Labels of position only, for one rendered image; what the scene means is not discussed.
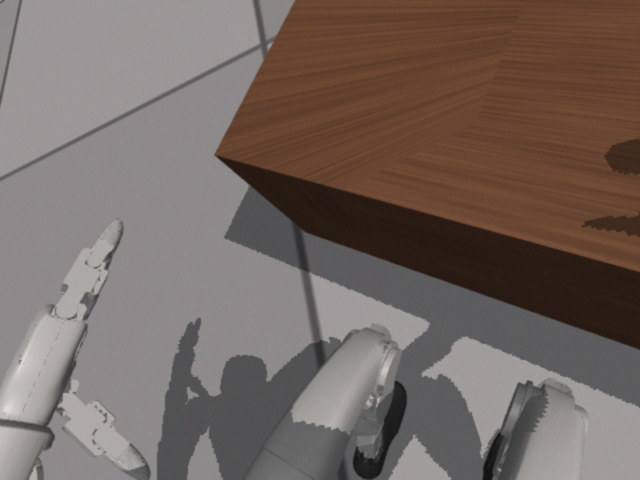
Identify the left robot hand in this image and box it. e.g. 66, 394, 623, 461
0, 218, 151, 480

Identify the right robot foot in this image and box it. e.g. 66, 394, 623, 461
483, 433, 504, 480

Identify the left robot foot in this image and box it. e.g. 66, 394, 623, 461
353, 381, 407, 480

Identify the left robot arm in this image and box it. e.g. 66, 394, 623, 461
0, 419, 55, 480

